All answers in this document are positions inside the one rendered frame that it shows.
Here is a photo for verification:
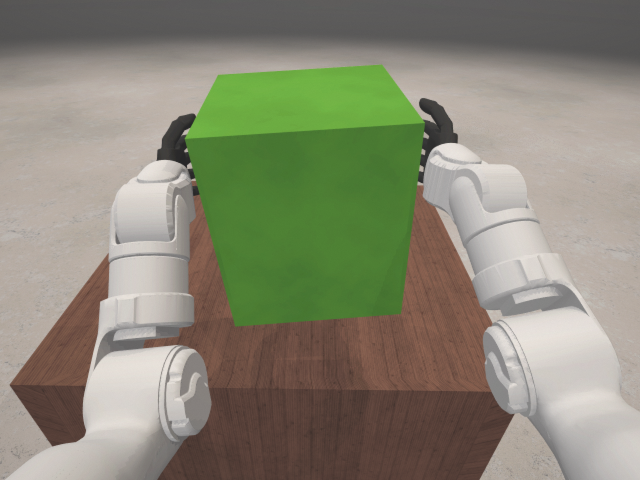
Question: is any right robot hand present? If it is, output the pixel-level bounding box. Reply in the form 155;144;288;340
418;98;458;183

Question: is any left robot forearm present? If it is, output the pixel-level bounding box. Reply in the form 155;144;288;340
83;160;196;429

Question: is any carton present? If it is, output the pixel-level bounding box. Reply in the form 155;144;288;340
185;65;425;327

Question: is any right robot forearm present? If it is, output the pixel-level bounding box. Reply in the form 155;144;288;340
423;143;622;391

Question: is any right robot upper arm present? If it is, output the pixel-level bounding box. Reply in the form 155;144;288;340
483;306;640;480

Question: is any pedestal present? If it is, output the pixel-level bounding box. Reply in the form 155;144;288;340
10;181;514;480

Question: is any left robot upper arm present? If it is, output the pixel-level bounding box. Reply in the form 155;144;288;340
5;345;212;480

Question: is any left robot hand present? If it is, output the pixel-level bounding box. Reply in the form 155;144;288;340
157;114;200;196

